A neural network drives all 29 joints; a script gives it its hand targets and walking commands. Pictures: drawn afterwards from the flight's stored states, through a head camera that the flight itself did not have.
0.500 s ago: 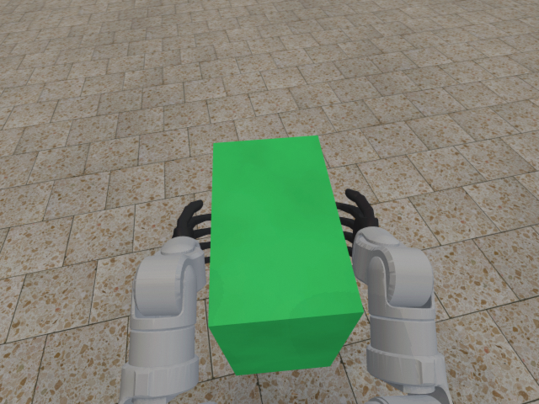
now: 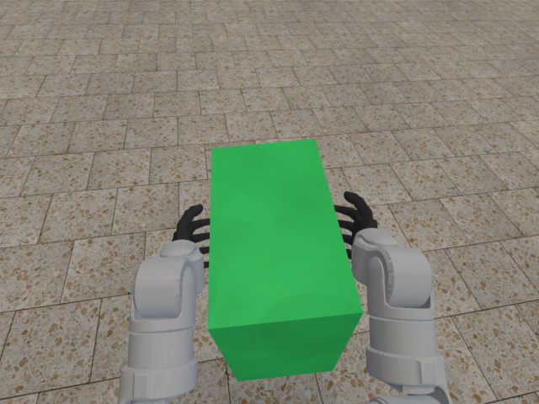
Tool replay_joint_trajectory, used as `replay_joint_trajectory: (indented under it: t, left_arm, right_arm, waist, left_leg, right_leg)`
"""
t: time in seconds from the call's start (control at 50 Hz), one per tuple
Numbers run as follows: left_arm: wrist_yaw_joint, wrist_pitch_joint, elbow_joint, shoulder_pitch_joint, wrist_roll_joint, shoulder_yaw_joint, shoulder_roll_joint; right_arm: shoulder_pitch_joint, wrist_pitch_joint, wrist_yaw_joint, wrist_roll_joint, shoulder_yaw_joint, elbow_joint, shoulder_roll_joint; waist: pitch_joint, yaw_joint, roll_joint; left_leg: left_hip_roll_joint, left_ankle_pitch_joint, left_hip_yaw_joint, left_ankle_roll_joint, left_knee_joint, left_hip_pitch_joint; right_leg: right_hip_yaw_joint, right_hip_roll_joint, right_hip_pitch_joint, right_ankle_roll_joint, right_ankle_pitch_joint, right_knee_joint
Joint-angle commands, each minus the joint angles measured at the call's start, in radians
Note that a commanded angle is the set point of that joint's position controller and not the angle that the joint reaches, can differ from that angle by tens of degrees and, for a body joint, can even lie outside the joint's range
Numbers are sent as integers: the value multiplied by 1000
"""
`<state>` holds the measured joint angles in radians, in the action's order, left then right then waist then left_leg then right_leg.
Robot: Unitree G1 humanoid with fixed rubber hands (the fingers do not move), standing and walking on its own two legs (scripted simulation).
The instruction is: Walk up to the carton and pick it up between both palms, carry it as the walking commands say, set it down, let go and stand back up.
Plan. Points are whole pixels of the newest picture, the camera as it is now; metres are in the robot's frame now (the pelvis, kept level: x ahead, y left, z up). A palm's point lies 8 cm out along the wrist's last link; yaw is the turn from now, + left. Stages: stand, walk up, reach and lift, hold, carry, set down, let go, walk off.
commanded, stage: carry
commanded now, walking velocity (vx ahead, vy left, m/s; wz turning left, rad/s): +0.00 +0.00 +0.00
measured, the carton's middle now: (275, 264) +0.32 +0.01 +0.02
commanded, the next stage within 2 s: none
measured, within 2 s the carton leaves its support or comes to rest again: neither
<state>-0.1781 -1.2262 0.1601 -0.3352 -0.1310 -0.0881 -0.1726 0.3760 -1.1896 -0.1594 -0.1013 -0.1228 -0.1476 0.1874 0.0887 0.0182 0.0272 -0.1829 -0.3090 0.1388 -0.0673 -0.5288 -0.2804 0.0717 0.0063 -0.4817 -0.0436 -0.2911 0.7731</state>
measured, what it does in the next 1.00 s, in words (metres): steps on the spot: right foot, then left foot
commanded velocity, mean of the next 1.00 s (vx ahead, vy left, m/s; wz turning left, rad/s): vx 0.00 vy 0.00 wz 0.00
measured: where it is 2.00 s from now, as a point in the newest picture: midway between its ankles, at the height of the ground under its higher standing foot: outside the picture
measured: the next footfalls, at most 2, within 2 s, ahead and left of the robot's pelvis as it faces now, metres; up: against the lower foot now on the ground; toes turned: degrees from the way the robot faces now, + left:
right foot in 0.06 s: +0.06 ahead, -0.13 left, +0.00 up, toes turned -4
left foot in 0.44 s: +0.01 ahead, +0.09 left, +0.00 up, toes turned +9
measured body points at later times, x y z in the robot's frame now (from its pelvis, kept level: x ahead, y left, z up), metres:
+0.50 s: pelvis -0.03 -0.04 +0.00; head -0.05 -0.02 +0.44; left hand +0.27 +0.09 +0.09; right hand +0.28 -0.15 +0.11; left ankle -0.03 +0.08 -0.74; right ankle +0.02 -0.13 -0.74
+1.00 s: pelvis -0.03 -0.04 +0.00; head -0.06 -0.02 +0.45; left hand +0.27 +0.09 +0.09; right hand +0.28 -0.15 +0.11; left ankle -0.03 +0.08 -0.74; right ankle +0.02 -0.13 -0.74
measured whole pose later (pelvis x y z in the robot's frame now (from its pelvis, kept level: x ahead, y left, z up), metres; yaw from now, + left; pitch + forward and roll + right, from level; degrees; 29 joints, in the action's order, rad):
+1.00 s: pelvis -0.03 -0.04 +0.00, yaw +1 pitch +2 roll +1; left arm -0.18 -1.24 0.15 -0.33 -0.13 -0.08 -0.17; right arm 0.37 -1.20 -0.15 -0.11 -0.12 -0.15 0.19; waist 0.12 -0.01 0.06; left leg -0.06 -0.27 0.13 -0.01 -0.54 -0.31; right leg 0.09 0.02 -0.39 -0.05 -0.20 0.54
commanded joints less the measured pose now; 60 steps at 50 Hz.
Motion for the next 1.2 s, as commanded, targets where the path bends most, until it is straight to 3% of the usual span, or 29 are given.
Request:
replay_joint_trajectory:
  t: [0.0,0.02,0.04,0.06,0.08,0.1,0.16,0.22,0.26,0.3,0.36,0.4,0.44,0.48,0.54,0.66,0.84,1.18]
  left_arm:
    - [261,31,69,-483,440,674,-998]
    - [262,33,79,-494,448,677,-995]
    - [263,39,90,-491,451,674,-986]
    - [264,42,105,-483,449,668,-981]
    - [267,44,103,-463,437,653,-985]
    - [270,50,90,-441,421,635,-988]
    - [271,58,125,-459,414,608,-1005]
    - [270,52,90,-419,393,592,-1001]
    - [273,48,69,-412,388,586,-1000]
    - [276,41,48,-412,386,582,-994]
    - [277,29,9,-403,375,573,-982]
    - [278,22,-15,-367,365,571,-979]
    - [281,22,-25,-364,362,578,-977]
    - [280,26,-10,-409,374,594,-967]
    - [279,23,18,-459,397,622,-971]
    - [286,14,5,-476,407,616,-965]
    - [276,19,23,-468,395,605,-957]
    - [270,22,30,-471,393,604,-952]
  right_arm:
    - [307,-8,265,371,659,1,998]
    - [309,-3,260,373,666,-14,996]
    - [338,1,258,386,680,-38,1001]
    - [363,3,257,399,692,-50,1009]
    - [355,2,258,403,700,-42,1023]
    - [383,1,256,421,728,-74,1030]
    - [429,5,258,441,764,-113,1065]
    - [404,-4,258,438,750,-71,1050]
    - [396,-7,259,433,742,-49,1042]
    - [391,-11,259,425,732,-24,1034]
    - [378,-19,263,413,717,17,1023]
    - [362,-22,269,403,703,40,1016]
    - [348,-20,274,399,697,55,1016]
    - [335,-16,279,398,683,69,1010]
    - [309,-18,281,386,654,90,1007]
    - [304,-20,269,363,650,106,993]
    - [313,-20,271,379,661,96,986]
    - [298,-19,269,372,647,102,965]
  waist:
    - [322,-41,-248]
    - [367,-47,-157]
    - [404,-41,0]
    - [404,-28,158]
    - [394,-20,192]
    - [395,-16,230]
    - [386,-15,178]
    - [345,-12,152]
    - [311,-12,147]
    - [285,-16,154]
    - [252,-31,136]
    - [269,-28,80]
    - [261,-18,-71]
    - [202,-9,-92]
    - [218,-15,-101]
    - [221,-20,-45]
    - [253,-18,-43]
    - [254,-16,-56]
  left_leg:
    - [-70,639,-1,44,-68,215]
    - [-37,390,3,4,-110,96]
    - [3,62,16,-29,-191,-92]
    - [47,-281,14,-39,-290,-251]
    - [61,-352,-9,-25,-354,-255]
    - [71,-335,-29,-13,-349,-269]
    - [86,-268,-37,11,-392,-227]
    - [105,-215,-45,28,-376,-222]
    - [110,-172,-47,36,-330,-198]
    - [120,-118,-36,46,-249,-143]
    - [134,58,6,52,14,15]
    - [77,92,-34,72,98,111]
    - [-42,65,-161,93,162,75]
    - [-29,-29,-123,96,163,-18]
    - [7,14,-90,80,145,-8]
    - [23,27,-83,80,107,-1]
    - [31,85,-85,76,82,7]
    - [31,88,-92,76,79,12]
  right_leg:
    - [43,-3,225,68,190,-431]
    - [-57,87,381,49,473,-414]
    - [-176,210,561,10,884,-303]
    - [-265,302,657,-44,1163,-248]
    - [-232,312,624,-82,1174,-248]
    - [-219,297,623,-107,1112,-253]
    - [-162,258,529,-94,861,-293]
    - [-187,274,457,-128,611,-348]
    - [-197,272,400,-129,490,-378]
    - [-181,255,333,-119,391,-393]
    - [-122,197,230,-71,255,-377]
    - [-119,172,186,-29,171,-356]
    - [-107,131,196,14,76,-330]
    - [-71,99,225,23,110,-348]
    - [-80,116,237,14,153,-344]
    - [-108,140,209,17,132,-390]
    - [-108,155,235,11,204,-375]
    - [-105,156,219,8,189,-369]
